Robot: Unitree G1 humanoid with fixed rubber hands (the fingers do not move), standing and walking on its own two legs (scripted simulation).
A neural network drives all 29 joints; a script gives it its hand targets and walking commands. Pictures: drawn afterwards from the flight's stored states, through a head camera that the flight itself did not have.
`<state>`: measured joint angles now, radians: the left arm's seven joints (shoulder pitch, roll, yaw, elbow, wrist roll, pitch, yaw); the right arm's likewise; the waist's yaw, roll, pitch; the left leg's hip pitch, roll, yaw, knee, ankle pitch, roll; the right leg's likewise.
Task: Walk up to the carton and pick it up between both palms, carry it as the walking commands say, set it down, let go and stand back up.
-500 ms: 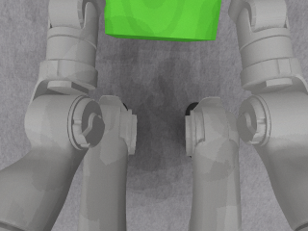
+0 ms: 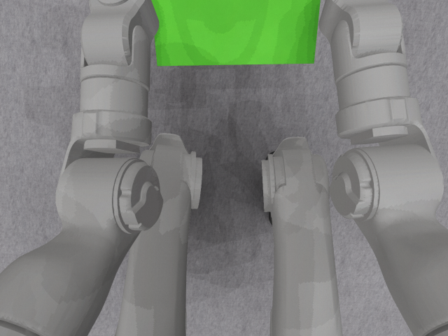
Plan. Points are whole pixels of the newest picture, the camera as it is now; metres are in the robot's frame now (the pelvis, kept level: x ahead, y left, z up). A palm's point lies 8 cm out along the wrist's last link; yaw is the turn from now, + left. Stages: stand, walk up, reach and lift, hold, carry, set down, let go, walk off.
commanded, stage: reach and lift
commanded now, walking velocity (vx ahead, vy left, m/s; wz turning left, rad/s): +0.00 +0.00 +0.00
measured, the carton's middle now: out of the picture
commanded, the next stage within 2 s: none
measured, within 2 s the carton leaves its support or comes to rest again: neither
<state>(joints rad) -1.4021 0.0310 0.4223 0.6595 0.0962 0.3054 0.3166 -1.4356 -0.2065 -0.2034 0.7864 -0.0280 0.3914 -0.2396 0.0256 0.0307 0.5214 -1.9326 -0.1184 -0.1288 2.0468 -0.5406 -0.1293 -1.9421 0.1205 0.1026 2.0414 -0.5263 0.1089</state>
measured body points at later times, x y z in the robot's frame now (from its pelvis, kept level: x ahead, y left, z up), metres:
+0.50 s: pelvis -0.01 +0.00 +0.04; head +0.32 +0.00 +0.33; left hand +0.55 +0.14 -0.04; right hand +0.55 -0.13 -0.07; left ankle +0.14 +0.15 -0.39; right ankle +0.15 -0.14 -0.39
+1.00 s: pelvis -0.02 +0.00 +0.09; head +0.29 -0.01 +0.41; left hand +0.53 +0.14 +0.03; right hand +0.53 -0.13 +0.01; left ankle +0.14 +0.15 -0.39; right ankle +0.15 -0.14 -0.39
